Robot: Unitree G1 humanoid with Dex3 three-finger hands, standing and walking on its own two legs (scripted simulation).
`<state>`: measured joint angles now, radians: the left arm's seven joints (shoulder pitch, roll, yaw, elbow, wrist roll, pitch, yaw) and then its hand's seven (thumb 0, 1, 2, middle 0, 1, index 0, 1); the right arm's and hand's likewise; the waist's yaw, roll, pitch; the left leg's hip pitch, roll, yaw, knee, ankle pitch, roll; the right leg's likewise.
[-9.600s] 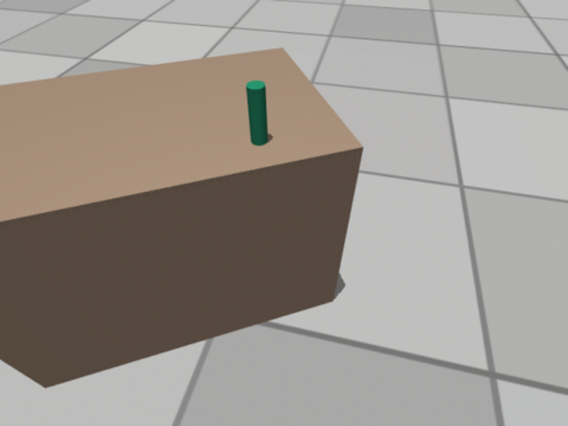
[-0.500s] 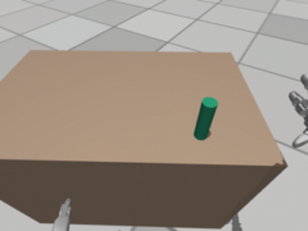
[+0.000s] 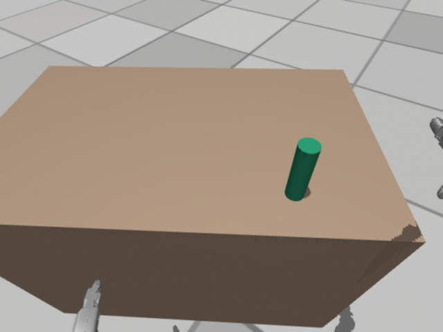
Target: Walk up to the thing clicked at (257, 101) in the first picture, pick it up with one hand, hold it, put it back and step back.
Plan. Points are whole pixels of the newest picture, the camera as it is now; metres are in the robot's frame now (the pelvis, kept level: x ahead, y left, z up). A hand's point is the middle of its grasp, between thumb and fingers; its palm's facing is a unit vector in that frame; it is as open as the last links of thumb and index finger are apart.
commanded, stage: go down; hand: right
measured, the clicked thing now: (301, 171) +0.44 -0.11 +0.06
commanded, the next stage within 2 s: approach in 0.90 s
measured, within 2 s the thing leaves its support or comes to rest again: neither
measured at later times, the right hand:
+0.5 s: hand (440, 140) +0.41 -0.30 +0.18, palm faces -0.02 +1.00 +0.00, open 17.7 cm
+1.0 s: hand (441, 151) +0.39 -0.30 +0.17, palm faces -0.01 +1.00 +0.00, open 17.7 cm
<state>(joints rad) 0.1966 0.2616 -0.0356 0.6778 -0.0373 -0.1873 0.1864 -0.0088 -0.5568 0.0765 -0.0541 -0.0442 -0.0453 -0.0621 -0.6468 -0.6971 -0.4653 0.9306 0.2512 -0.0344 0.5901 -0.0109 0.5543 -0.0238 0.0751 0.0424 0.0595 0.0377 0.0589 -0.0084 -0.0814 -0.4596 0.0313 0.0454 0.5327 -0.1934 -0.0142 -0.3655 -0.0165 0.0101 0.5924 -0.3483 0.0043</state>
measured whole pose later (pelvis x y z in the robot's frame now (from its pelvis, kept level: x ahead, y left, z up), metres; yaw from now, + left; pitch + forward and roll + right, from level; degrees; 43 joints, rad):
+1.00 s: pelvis +0.00 +0.00 +0.00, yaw +0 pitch +8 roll +1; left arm 0.25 0.26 -0.04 0.59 -0.03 -0.20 0.18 -0.01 -0.55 0.07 -0.05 -0.04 -0.05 -0.06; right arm -0.65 -0.71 -0.47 0.95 0.24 -0.02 0.59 -0.01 0.61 -0.03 0.07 0.05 0.06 0.04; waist 0.07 -0.01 -0.10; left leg -0.50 0.03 0.04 0.57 -0.21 -0.01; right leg -0.40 -0.02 0.01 0.64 -0.37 0.01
